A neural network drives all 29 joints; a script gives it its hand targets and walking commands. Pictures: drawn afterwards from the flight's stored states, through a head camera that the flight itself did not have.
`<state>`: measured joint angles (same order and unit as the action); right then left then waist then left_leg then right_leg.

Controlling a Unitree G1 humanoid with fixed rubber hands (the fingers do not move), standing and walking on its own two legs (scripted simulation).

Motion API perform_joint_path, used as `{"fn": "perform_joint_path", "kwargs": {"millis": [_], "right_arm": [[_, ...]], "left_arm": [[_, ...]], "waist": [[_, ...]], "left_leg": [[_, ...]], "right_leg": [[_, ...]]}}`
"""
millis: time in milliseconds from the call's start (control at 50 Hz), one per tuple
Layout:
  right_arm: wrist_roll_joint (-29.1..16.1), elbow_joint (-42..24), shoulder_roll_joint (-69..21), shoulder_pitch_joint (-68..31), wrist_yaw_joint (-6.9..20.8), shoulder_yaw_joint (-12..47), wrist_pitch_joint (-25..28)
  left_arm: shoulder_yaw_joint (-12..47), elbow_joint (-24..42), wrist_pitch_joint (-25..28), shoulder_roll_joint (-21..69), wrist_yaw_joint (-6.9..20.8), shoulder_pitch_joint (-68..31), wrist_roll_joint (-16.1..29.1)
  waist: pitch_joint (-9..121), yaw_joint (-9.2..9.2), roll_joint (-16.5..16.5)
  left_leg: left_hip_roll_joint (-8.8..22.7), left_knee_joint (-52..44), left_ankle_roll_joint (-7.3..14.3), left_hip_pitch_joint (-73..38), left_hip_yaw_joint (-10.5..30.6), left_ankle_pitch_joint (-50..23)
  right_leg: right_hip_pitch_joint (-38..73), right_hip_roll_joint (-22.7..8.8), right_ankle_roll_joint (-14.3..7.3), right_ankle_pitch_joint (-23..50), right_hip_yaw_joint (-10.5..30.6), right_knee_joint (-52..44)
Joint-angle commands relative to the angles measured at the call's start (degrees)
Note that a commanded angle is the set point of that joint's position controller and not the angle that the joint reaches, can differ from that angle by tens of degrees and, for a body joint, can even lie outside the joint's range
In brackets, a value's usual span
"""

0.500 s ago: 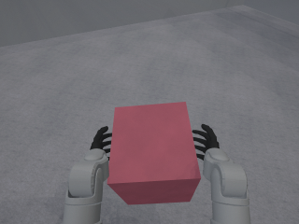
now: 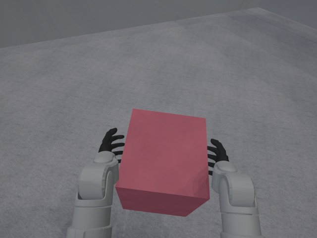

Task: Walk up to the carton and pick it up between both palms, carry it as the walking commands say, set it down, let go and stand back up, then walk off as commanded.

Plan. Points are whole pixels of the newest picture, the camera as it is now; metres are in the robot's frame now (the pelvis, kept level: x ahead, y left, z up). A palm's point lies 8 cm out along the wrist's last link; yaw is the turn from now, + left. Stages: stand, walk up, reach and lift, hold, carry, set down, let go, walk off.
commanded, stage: carry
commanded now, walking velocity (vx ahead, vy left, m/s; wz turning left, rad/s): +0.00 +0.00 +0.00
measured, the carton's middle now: (161, 166) +0.32 +0.00 -0.02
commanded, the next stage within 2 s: hold in 1.22 s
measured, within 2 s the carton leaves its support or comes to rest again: neither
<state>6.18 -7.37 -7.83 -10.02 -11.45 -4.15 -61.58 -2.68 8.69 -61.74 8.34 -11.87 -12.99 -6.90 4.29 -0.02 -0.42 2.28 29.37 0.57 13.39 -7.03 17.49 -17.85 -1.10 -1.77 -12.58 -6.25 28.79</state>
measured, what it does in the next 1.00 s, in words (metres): stands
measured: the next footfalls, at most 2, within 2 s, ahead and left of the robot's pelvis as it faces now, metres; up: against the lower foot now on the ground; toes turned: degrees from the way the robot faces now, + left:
none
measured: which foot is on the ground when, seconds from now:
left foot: down 0.00-1.00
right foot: down 0.00-1.00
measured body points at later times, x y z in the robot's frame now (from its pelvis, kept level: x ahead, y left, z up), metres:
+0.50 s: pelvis -0.02 +0.00 +0.00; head -0.03 +0.00 +0.45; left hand +0.28 +0.14 +0.07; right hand +0.27 -0.14 +0.06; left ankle -0.02 +0.11 -0.74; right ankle +0.03 -0.10 -0.74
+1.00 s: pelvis -0.02 +0.00 +0.00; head -0.04 +0.01 +0.45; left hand +0.27 +0.14 +0.06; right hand +0.26 -0.14 +0.05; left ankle -0.02 +0.11 -0.74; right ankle +0.03 -0.10 -0.74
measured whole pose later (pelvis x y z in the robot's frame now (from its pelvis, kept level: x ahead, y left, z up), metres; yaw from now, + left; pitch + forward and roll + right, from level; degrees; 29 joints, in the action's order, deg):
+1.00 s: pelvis -0.02 +0.00 +0.00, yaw +0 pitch +1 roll +0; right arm 6.4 -4.1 -7.8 -10.2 -10.9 -4.8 -59.3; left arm -4.0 4.6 -57.0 8.0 -10.4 -11.3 -6.3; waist 4.4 0.2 -0.6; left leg 2.1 29.6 0.9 14.8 -7.4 15.5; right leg -19.0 -1.6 -1.7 -10.1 -6.2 28.3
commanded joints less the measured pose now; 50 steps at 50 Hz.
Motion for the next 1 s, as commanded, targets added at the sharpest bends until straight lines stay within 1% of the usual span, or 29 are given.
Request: {"fn": "perform_joint_path", "kwargs": {"millis": [0,20,60,80,100,120,160,180,220,240,280,300,340,380,440,500,540,560,600,620,660,680,760,780,820,880,900,920,980], "right_arm": [[-16.7,-7.8,-54.6,-26.6,14.2,29.2,3.4],[-18.8,-12.5,-55.7,-28.7,13.6,30.3,3.3],[-17.5,-9.5,-55.2,-26.2,14.0,29.8,3.1],[-19.1,-13.0,-56.7,-27.1,13.9,31.5,3.0],[-18.3,-10.6,-55.4,-27.5,13.9,30.4,3.1],[-18.6,-11.1,-55.9,-27.1,13.8,30.6,3.1],[-18.6,-11.2,-55.6,-26.1,13.7,30.4,2.7],[-17.4,-8.2,-54.8,-24.4,13.9,29.8,2.8],[-19.6,-15.3,-56.2,-26.4,13.4,31.9,2.5],[-17.1,-8.3,-55.3,-23.8,13.9,29.8,2.4],[-17.8,-10.8,-54.8,-25.9,13.7,29.7,2.9],[-16.3,-7.7,-53.5,-24.6,13.9,28.5,3.2],[-17.8,-11.3,-55.0,-26.2,13.9,29.7,3.9],[-15.9,-6.0,-52.5,-25.8,14.0,27.0,4.6],[-18.4,-12.0,-55.4,-26.0,13.6,30.1,4.2],[-16.5,-8.0,-52.7,-24.7,13.2,28.1,3.9],[-17.4,-10.5,-53.2,-24.4,13.2,29.6,3.6],[-15.7,-6.3,-50.8,-24.2,13.3,27.3,4.0],[-16.3,-8.2,-52.1,-25.9,13.4,27.8,4.3],[-15.6,-5.4,-51.4,-24.6,13.7,26.9,4.5],[-17.5,-9.7,-53.5,-27.0,13.4,28.5,4.9],[-14.7,-3.1,-50.6,-25.5,13.8,25.1,5.6],[-17.7,-11.4,-53.1,-26.9,13.2,28.3,5.9],[-16.5,-7.5,-51.8,-26.0,13.3,26.9,5.7],[-18.5,-13.4,-53.4,-27.1,12.7,29.5,5.0],[-14.6,-4.0,-48.8,-23.7,12.9,25.7,5.0],[-16.9,-10.5,-51.3,-25.9,12.6,28.0,4.9],[-14.8,-4.9,-49.1,-23.8,13.0,25.9,5.2],[-15.8,-6.7,-50.8,-26.4,13.1,26.1,6.6]], "left_arm": [[25.7,0.6,2.9,56.7,14.4,-17.1,15.4],[26.7,6.4,2.9,57.0,13.8,-19.7,17.4],[26.6,2.8,2.9,57.3,14.2,-17.3,16.2],[27.7,6.6,3.0,58.3,14.0,-18.1,17.6],[26.1,3.9,3.0,57.0,14.1,-17.6,16.4],[26.5,5.9,3.3,56.9,14.0,-18.7,17.1],[27.1,7.9,3.2,56.4,13.8,-19.3,17.3],[26.1,4.3,3.2,55.6,14.1,-17.2,16.2],[28.9,11.0,2.7,57.4,13.7,-19.2,18.8],[27.7,5.1,2.7,56.2,14.3,-17.8,16.7],[27.2,5.7,2.8,56.2,14.1,-18.1,17.1],[26.0,2.4,3.1,54.9,14.5,-16.9,15.9],[27.4,6.6,3.8,55.9,14.5,-18.9,17.6],[24.6,1.1,4.6,53.7,14.7,-18.1,15.6],[27.8,8.2,4.5,56.5,14.2,-19.2,18.2],[25.7,3.6,3.8,53.5,13.9,-17.2,16.4],[27.0,5.8,3.7,54.6,13.8,-16.4,16.9],[24.5,0.8,3.9,52.2,13.9,-15.6,15.1],[25.3,3.3,4.3,52.9,14.0,-18.2,15.9],[24.6,1.3,4.6,52.3,14.1,-17.2,15.1],[25.8,5.0,4.8,54.0,14.0,-19.0,16.9],[22.8,-1.6,5.7,51.7,14.4,-18.0,14.4],[26.6,6.4,5.9,55.1,13.8,-19.1,17.6],[25.0,2.3,5.6,53.7,13.7,-17.9,16.1],[27.1,7.7,5.0,55.2,13.2,-18.3,17.9],[22.8,-1.7,5.1,50.5,13.4,-15.1,14.1],[25.6,5.5,5.0,52.5,13.2,-18.3,16.8],[23.7,0.2,5.3,50.4,13.5,-16.2,14.6],[23.8,2.1,6.5,51.5,13.8,-18.8,15.7]], "waist": [[16.6,0.13,0.2],[16.4,0.08,0.1],[16.2,0.12,0.4],[16.6,0.11,-0.5],[16.4,0.09,-0.2],[16.4,-0.02,-1.2],[16.8,-0.03,0.3],[16.8,-0.02,-0.7],[17.7,0.06,-0.1],[17.7,-0.01,0.7],[17.4,0.08,1.3],[17.9,0.07,0.4],[17.3,0.09,-0.2],[16.2,0.16,-0.5],[15.6,0.10,-0.5],[16.2,0.17,-0.3],[17.3,0.09,0.2],[17.0,0.15,-0.4],[16.7,0.12,0.4],[15.9,0.18,0.7],[15.8,0.17,0.4],[15.3,0.21,-0.1],[14.6,0.26,0.9],[14.0,0.29,0.5],[15.4,0.25,0.0],[16.4,0.29,-0.7],[16.4,0.24,-0.3],[16.3,0.24,-0.5],[15.5,0.24,0.0]], "left_leg": [[6.1,-4.3,1.7,-3.1,5.3,-13.3],[6.0,-4.1,1.6,-3.4,5.5,-13.6],[6.1,-4.4,1.7,-3.0,5.4,-13.6],[6.0,-4.1,1.9,-3.1,5.3,-13.0],[5.9,-4.3,2.0,-2.7,5.6,-13.0],[5.9,-4.2,1.9,-2.6,5.6,-12.5],[5.8,-4.2,1.9,-2.9,5.6,-12.9],[5.9,-4.2,2.0,-2.8,5.6,-13.0],[5.9,-3.7,2.1,-3.7,5.4,-14.5],[6.0,-3.8,2.1,-3.8,5.4,-14.9],[5.9,-3.6,2.0,-3.3,5.2,-15.0],[5.9,-3.6,2.1,-3.4,5.4,-15.0],[5.9,-3.9,1.8,-2.9,5.3,-12.8],[5.6,-4.2,1.6,-2.2,5.5,-10.8],[5.8,-4.7,1.7,-2.3,5.7,-10.2],[5.8,-4.2,2.0,-1.9,5.9,-10.4],[6.0,-3.9,1.9,-2.6,5.7,-12.8],[6.1,-3.9,1.8,-2.4,5.8,-12.4],[5.9,-4.3,1.8,-1.8,5.7,-11.9],[5.9,-4.7,1.6,-1.8,5.8,-10.9],[6.0,-4.3,1.5,-1.9,5.9,-10.7],[5.8,-4.6,1.4,-1.3,5.8,-8.7],[5.8,-5.4,1.2,-0.8,6.0,-6.8],[5.7,-5.6,1.4,-0.1,6.3,-6.2],[5.6,-5.2,1.7,-1.1,5.8,-5.6],[5.9,-4.9,1.6,-1.5,5.7,-8.3],[5.9,-4.7,1.5,-1.3,5.7,-8.4],[5.8,-5.0,1.4,-1.5,5.8,-7.9],[5.9,-5.0,1.4,-1.3,5.9,-6.6]], "right_leg": [[7.0,-6.9,-1.8,10.5,6.6,-3.2],[6.6,-7.0,-1.8,10.5,6.5,-3.1],[6.4,-6.9,-1.7,10.0,6.5,-3.1],[6.9,-7.0,-1.7,10.5,6.5,-3.4],[6.6,-7.0,-1.7,10.2,6.5,-3.3],[6.9,-7.0,-1.7,10.1,6.5,-3.3],[6.6,-7.2,-1.6,10.5,6.5,-2.9],[6.6,-7.1,-1.8,10.2,6.6,-2.9],[6.4,-7.3,-1.6,11.4,6.6,-2.6],[6.3,-7.1,-1.8,11.6,6.8,-2.6],[6.6,-7.2,-1.7,11.9,6.6,-2.4],[6.7,-7.0,-1.8,11.8,6.6,-2.4],[6.8,-7.0,-1.6,11.1,6.7,-3.0],[6.2,-7.0,-1.5,10.1,6.9,-3.4],[5.4,-6.7,-1.5,7.9,6.9,-3.7],[5.9,-6.8,-1.4,8.3,6.8,-3.6],[6.4,-7.0,-1.6,10.7,6.8,-3.1],[6.5,-7.0,-1.6,11.1,7.1,-3.5],[6.5,-7.1,-1.5,10.5,6.9,-3.1],[6.0,-7.2,-1.6,9.5,7.1,-3.2],[5.9,-6.8,-1.4,8.6,6.8,-3.7],[5.5,-6.9,-1.4,7.9,7.1,-4.3],[4.9,-7.0,-1.0,5.2,7.0,-4.4],[4.8,-6.8,-1.0,4.2,7.1,-4.7],[4.5,-6.8,-1.1,4.0,7.5,-5.1],[5.9,-7.0,-1.2,7.1,7.3,-4.3],[5.9,-7.2,-1.2,8.0,7.4,-4.2],[5.8,-7.2,-1.5,7.7,7.4,-4.2],[5.2,-7.0,-1.2,5.8,7.4,-4.6]]}}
